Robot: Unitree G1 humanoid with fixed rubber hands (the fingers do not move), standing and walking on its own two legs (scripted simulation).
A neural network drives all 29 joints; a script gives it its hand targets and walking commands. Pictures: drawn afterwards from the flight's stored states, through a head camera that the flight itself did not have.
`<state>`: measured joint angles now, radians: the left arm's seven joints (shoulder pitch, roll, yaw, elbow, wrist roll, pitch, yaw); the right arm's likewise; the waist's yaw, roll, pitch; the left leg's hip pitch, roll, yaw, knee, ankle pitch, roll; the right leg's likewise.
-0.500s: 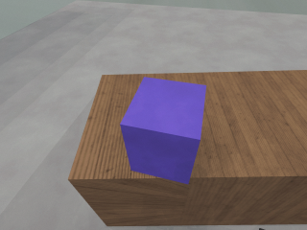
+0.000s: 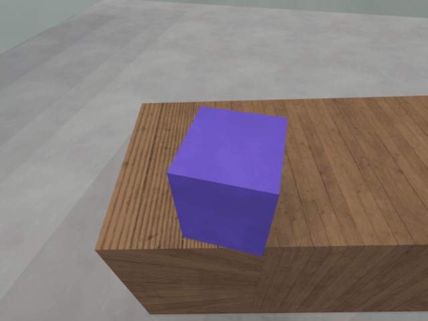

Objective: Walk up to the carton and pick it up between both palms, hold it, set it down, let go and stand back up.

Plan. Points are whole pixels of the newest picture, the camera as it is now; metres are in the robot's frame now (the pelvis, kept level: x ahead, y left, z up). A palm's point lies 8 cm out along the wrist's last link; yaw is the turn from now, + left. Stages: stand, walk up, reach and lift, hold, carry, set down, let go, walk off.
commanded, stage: stand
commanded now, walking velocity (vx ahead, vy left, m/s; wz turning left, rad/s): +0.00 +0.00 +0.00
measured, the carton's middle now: (231, 181) +0.42 +0.00 +0.00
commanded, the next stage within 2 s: none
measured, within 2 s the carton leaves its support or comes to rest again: neither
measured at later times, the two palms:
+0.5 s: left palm out of the picture +0.05 +0.30 -0.11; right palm out of the picture +0.09 -0.28 -0.11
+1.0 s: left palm out of the picture +0.06 +0.30 -0.11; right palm out of the picture +0.08 -0.28 -0.11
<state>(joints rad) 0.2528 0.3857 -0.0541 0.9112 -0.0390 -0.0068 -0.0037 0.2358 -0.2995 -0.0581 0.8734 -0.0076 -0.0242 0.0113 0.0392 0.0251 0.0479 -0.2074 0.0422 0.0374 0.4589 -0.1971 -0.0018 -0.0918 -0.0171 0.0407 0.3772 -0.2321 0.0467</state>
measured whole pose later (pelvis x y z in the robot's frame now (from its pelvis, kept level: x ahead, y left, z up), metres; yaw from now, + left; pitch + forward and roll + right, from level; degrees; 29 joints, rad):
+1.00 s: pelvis +0.00 +0.00 +0.00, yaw +0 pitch -3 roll -1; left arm 0.20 0.39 -0.05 0.95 -0.04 -0.01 0.00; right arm 0.24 -0.30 -0.06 0.90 0.00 -0.02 0.01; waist 0.04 0.03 0.06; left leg -0.20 0.04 0.04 0.45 -0.20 0.00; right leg -0.09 -0.02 0.04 0.38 -0.24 0.05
